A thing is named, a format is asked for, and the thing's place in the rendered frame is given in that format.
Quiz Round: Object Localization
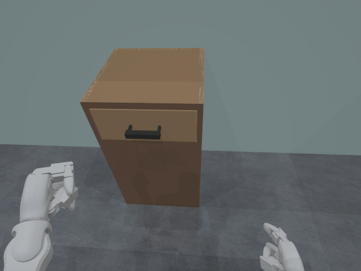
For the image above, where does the cabinet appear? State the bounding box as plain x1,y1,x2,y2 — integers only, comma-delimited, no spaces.
80,48,204,207

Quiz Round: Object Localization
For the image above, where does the left robot hand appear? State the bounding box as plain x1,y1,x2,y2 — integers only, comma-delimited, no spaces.
20,161,78,223

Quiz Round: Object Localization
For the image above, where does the handle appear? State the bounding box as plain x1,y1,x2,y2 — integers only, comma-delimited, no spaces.
125,125,161,139

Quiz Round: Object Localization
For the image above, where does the drawer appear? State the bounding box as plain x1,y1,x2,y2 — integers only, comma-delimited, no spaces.
90,108,197,141

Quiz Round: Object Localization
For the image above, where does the left robot forearm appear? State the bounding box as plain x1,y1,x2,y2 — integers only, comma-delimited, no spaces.
3,220,53,271

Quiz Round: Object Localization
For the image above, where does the right robot hand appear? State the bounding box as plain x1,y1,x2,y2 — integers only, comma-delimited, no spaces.
260,223,304,271

